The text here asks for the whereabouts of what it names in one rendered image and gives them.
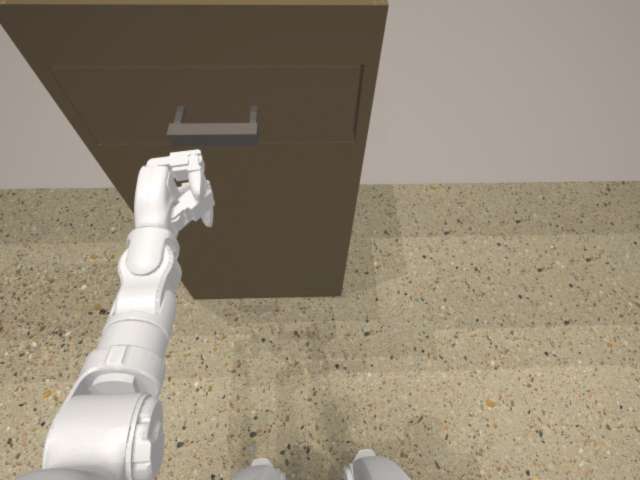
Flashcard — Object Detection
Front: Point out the left robot hand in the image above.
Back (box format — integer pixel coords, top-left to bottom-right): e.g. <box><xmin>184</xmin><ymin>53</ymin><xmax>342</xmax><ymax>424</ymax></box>
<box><xmin>134</xmin><ymin>149</ymin><xmax>215</xmax><ymax>239</ymax></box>

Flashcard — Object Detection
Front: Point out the handle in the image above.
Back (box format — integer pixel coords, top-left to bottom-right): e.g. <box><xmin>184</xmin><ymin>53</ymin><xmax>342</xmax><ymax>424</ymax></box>
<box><xmin>167</xmin><ymin>106</ymin><xmax>259</xmax><ymax>147</ymax></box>

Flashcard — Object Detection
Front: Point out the left robot shin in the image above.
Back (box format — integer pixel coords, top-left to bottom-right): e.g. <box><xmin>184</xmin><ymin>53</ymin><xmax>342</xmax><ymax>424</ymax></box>
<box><xmin>251</xmin><ymin>458</ymin><xmax>274</xmax><ymax>468</ymax></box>

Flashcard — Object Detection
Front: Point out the right robot shin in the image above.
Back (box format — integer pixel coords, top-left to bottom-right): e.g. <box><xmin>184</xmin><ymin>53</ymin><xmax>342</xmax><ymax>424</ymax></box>
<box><xmin>352</xmin><ymin>449</ymin><xmax>375</xmax><ymax>464</ymax></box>

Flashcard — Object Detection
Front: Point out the drawer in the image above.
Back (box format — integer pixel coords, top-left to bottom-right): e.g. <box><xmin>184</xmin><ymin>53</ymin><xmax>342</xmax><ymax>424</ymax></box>
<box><xmin>51</xmin><ymin>65</ymin><xmax>361</xmax><ymax>143</ymax></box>

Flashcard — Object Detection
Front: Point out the left robot upper arm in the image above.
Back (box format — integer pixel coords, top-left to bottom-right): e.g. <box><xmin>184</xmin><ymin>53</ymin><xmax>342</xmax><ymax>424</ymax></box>
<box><xmin>13</xmin><ymin>392</ymin><xmax>165</xmax><ymax>480</ymax></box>

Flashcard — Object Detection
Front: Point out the robot left forearm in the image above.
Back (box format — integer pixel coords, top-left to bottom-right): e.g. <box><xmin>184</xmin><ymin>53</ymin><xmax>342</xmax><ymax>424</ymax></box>
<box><xmin>42</xmin><ymin>226</ymin><xmax>182</xmax><ymax>469</ymax></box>

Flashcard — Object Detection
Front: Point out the robot shin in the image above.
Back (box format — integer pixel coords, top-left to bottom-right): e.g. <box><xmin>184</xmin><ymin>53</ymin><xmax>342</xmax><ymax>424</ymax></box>
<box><xmin>352</xmin><ymin>449</ymin><xmax>375</xmax><ymax>464</ymax></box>
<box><xmin>251</xmin><ymin>458</ymin><xmax>274</xmax><ymax>468</ymax></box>

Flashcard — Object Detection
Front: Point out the cabinet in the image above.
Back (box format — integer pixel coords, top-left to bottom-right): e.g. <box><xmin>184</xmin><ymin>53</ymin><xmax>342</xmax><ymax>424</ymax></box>
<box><xmin>0</xmin><ymin>0</ymin><xmax>389</xmax><ymax>300</ymax></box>

